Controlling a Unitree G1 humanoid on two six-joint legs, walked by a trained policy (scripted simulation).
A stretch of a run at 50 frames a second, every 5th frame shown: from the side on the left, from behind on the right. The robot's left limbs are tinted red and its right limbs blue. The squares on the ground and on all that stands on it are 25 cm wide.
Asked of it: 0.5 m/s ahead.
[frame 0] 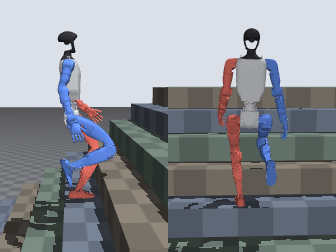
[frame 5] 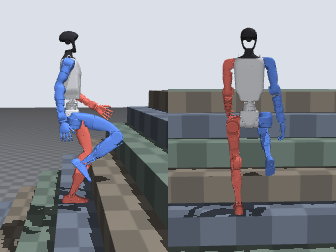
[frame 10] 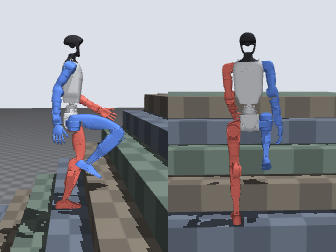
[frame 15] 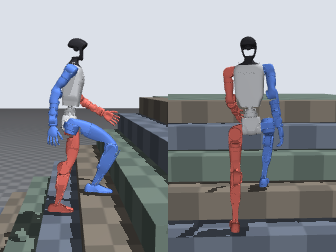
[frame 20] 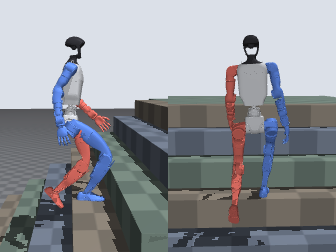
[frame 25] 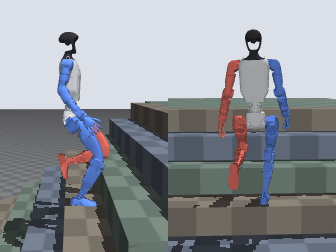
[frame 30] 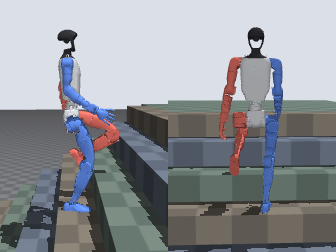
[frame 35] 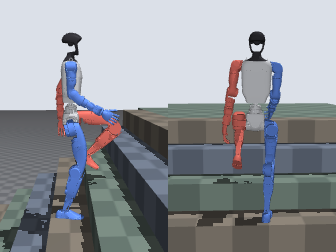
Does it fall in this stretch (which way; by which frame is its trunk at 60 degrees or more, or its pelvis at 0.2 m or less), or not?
no
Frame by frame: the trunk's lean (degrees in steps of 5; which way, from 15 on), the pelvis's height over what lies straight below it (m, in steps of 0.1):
0: 5, 0.7
5: 5, 0.8
10: 0, 0.8
15: 5, 0.8
20: 5, 0.8
25: 5, 0.7
30: 5, 0.7
35: 0, 0.8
